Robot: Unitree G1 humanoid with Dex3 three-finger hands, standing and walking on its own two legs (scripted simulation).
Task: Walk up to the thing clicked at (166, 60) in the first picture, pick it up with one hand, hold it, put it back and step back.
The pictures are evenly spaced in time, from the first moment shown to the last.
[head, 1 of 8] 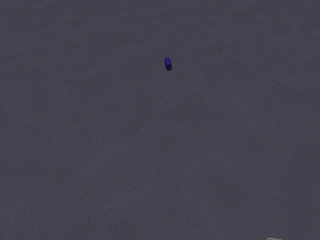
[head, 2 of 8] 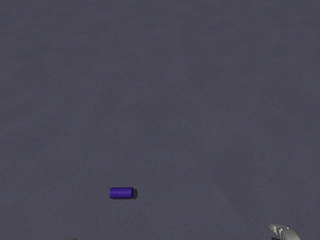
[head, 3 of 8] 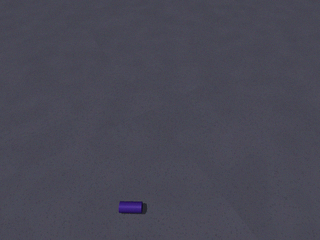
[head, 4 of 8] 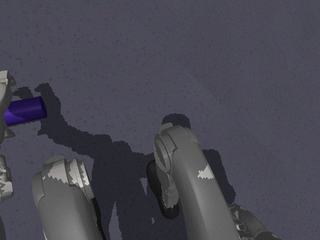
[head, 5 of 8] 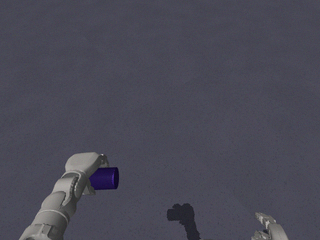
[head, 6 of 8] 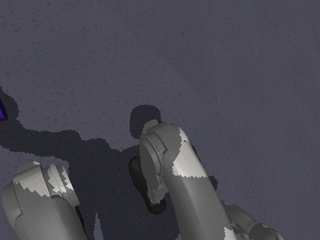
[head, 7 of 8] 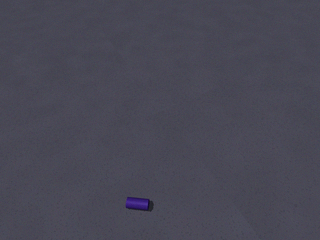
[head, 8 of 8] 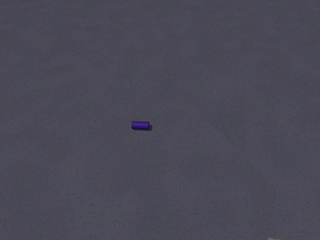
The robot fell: no
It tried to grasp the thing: yes
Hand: left
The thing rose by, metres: 0.67
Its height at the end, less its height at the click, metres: +0.00
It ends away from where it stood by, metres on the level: 0.00
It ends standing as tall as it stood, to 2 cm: yes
